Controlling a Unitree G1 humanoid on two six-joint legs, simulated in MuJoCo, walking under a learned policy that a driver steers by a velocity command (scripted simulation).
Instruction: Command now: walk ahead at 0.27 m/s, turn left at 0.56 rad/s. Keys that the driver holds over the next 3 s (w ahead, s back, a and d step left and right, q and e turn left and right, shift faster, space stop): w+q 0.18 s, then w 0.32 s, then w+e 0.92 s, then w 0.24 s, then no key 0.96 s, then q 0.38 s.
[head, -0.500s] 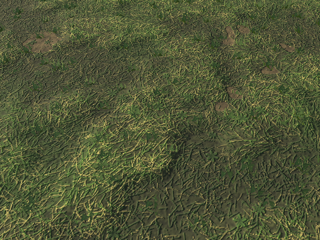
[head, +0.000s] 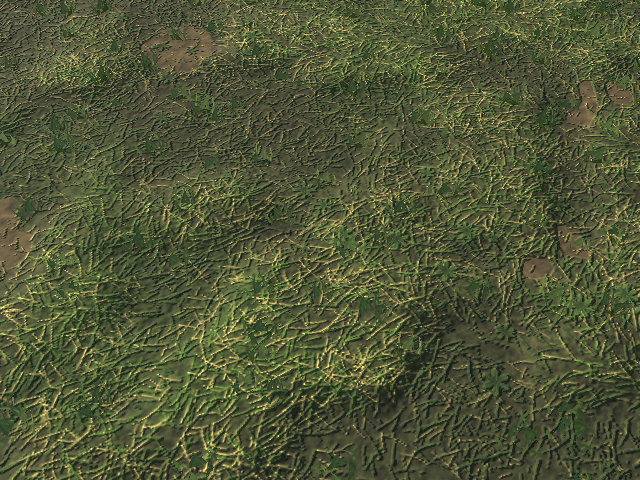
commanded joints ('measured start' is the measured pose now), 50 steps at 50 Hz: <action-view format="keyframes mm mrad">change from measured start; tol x32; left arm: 1 30 96 33 -61 -9 -28 -8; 30 356 0 5 60 -10 -77 -20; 50 -103 41 42 -98 -25 -36 -83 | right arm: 1 -20 -164 -48 -81 1 -8 -8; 50 103 -148 -65 155 14 -97 8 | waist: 1 14 192 -154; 7 78 -240 -32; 26 101 -145 61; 30 -76 281 -386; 50 -22 49 74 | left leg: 1 43 219 -300 -194 -410 155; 12 -447 115 -14 652 -113 -70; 26 -88 116 172 48 -52 -20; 30 875 536 -445 -77 -121 229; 38 293 370 47 -329 152 145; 50 484 406 305 -272 371 75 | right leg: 1 147 41 -54 -104 10 -20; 5 454 -41 -11 -412 20 -106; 7 501 -400 582 -649 -431 -290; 28 467 -204 -73 -337 706 -196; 30 -113 15 -121 300 -183 -92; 32 -248 -49 5 462 -152 -95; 50 -115 -67 -143 -184 272 -147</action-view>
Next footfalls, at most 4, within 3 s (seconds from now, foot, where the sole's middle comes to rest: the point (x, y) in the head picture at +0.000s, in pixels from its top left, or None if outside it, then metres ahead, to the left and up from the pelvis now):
0.10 right None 0.10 -0.15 -0.77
0.58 left None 0.30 0.17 -0.77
1.08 right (349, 391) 0.63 -0.06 -0.77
1.58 left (282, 260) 0.97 0.09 -0.77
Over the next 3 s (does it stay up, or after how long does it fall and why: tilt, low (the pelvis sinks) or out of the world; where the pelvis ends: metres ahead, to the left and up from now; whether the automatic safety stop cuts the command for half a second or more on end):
stays up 0.94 -0.02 0.00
